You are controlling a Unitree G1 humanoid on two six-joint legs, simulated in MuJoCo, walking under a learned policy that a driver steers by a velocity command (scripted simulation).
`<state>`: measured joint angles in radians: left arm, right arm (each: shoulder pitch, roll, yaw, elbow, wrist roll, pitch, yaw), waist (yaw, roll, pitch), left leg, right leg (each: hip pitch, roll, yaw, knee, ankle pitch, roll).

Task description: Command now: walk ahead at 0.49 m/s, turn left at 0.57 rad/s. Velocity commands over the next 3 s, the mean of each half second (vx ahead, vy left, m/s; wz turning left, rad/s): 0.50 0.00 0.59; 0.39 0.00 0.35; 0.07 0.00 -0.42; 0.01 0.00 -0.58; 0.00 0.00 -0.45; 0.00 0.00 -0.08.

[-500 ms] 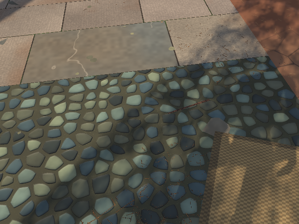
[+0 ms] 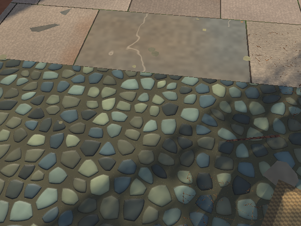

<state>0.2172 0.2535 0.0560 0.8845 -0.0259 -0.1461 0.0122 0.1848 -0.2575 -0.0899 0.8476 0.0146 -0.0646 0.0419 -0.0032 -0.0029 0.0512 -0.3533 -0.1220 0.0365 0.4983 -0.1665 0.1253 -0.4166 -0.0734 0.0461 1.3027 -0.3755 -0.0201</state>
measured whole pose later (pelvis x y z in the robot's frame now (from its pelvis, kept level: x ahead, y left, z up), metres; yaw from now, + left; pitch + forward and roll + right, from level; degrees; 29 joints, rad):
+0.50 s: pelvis +0.29 -0.05 +0.01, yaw +18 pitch +2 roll -1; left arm 0.20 0.25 0.06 0.76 0.01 -0.12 -0.01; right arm 0.29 -0.29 -0.08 0.74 0.03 -0.03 0.00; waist 0.00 0.04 0.01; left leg -0.52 0.02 -0.07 1.23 -0.35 0.03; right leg -0.31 0.02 -0.07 0.45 -0.18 -0.03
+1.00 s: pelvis +0.48 +0.08 +0.00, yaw +26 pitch +3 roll +0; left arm 0.26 0.30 0.05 0.86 -0.03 -0.05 0.00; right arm 0.10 -0.24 -0.04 0.67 -0.01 -0.05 0.03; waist 0.03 -0.02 0.06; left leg -0.41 0.00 0.08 0.52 -0.15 0.05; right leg -0.43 -0.06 0.04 1.17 -0.54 0.06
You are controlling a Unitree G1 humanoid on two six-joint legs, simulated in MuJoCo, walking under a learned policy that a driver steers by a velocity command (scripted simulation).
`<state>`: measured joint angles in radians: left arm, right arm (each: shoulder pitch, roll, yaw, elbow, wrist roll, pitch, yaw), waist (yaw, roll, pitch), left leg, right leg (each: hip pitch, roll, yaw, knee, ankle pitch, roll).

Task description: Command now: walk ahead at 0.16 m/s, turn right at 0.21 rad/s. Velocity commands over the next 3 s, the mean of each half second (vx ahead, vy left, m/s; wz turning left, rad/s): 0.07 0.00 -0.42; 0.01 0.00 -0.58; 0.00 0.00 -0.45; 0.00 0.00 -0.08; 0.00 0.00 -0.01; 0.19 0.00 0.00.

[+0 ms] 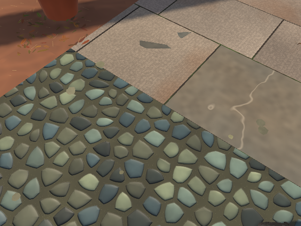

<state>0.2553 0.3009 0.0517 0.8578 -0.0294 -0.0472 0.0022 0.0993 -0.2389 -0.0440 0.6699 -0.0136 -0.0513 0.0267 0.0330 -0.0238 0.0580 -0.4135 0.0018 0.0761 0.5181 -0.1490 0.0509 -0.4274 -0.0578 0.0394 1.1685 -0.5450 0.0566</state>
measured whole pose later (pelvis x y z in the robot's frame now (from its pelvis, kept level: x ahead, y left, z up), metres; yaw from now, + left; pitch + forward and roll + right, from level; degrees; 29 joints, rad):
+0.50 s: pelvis +0.06 -0.06 +0.01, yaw -16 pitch +3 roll +2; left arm 0.20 0.30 0.07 0.69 0.00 0.01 0.00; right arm 0.07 -0.31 -0.09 0.78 0.00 0.02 -0.04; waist 0.01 0.02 0.04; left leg -0.55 0.00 0.00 1.13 -0.45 -0.05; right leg -0.35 0.02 0.01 0.51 -0.22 -0.06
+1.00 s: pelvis +0.08 -0.02 +0.01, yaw -34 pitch +2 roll +0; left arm 0.20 0.36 0.11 0.60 -0.02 0.06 0.02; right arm 0.15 -0.26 -0.08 0.76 -0.01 0.00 -0.03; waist -0.01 -0.06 0.03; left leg -0.25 0.01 0.01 0.45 -0.24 0.01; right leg -0.56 0.06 0.09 1.15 -0.43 0.07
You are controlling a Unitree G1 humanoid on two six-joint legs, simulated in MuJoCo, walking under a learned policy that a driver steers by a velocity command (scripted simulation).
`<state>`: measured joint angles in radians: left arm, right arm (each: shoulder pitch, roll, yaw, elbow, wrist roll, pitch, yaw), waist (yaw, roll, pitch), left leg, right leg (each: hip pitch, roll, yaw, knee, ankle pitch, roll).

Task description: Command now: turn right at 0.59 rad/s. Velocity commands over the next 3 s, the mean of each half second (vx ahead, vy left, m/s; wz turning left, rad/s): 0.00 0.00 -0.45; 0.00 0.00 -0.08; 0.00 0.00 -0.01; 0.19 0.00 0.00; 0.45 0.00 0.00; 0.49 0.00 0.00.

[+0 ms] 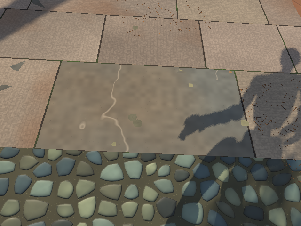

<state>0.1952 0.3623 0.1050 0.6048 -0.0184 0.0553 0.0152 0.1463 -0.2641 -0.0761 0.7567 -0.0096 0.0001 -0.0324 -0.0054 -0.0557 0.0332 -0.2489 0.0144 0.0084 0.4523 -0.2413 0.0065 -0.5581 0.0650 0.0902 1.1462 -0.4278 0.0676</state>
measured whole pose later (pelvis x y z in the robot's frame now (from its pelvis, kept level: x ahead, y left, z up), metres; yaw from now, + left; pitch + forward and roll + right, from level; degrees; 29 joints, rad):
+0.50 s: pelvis -0.01 -0.06 +0.00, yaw -13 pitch +1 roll +1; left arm 0.16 0.26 0.04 0.60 0.01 0.01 0.01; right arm 0.15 -0.32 -0.08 0.77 0.00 0.03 -0.03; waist -0.01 0.04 0.04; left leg -0.46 0.05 -0.01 0.95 -0.36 -0.08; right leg -0.26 0.04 0.03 0.45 -0.21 -0.05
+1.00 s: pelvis +0.00 -0.04 -0.01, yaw -14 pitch -1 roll +0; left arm 0.21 0.24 0.04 0.75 0.01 0.01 0.01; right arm 0.18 -0.23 -0.02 0.81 -0.01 -0.02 -0.02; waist 0.00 0.00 0.03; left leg -0.21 0.02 0.00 0.55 -0.31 -0.01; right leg -0.24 0.04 0.04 0.54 -0.28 -0.01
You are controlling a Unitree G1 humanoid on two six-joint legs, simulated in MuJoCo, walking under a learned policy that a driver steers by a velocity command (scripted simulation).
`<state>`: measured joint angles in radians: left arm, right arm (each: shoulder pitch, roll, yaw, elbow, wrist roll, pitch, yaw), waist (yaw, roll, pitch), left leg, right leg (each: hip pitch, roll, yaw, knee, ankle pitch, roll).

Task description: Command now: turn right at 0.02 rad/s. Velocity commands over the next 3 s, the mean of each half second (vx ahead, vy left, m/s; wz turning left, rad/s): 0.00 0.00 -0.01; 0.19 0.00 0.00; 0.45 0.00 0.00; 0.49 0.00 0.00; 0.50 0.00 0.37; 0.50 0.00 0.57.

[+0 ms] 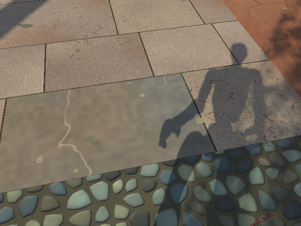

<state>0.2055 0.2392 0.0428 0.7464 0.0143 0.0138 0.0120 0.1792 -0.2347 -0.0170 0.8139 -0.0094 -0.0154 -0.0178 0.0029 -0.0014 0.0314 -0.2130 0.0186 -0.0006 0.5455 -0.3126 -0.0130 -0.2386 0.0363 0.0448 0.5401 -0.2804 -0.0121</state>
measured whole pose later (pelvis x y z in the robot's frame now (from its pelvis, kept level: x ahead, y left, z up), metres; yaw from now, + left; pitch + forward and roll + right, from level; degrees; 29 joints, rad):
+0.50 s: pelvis +0.00 +0.01 +0.00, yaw +0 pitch -2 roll +0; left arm 0.20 0.22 0.05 0.92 0.00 0.02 0.04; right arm 0.20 -0.23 -0.02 0.97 0.00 -0.02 -0.02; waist -0.01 0.00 0.04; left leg -0.18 0.00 0.00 0.51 -0.30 0.00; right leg -0.20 0.02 0.05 0.50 -0.27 0.01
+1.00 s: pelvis +0.07 -0.02 +0.01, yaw +0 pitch +0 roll +0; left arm 0.36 0.22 0.05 1.05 -0.01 -0.11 -0.01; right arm 0.26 -0.28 -0.05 0.99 0.04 -0.08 0.00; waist 0.02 0.04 -0.01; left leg -0.41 0.02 -0.02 1.06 -0.38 0.06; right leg -0.14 0.02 -0.04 0.44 -0.31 -0.05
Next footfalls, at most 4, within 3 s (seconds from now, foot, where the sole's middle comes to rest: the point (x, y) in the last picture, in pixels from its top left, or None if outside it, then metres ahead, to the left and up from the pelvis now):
1.34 left None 0.44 0.12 -0.77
1.90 right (178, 175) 0.76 -0.10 -0.77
2.46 left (128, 131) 1.03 0.16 -0.77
2.96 right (142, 88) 1.37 0.08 -0.77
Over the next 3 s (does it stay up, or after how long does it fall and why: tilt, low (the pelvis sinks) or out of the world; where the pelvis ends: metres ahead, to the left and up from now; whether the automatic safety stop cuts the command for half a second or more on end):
stays up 1.20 0.11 -0.01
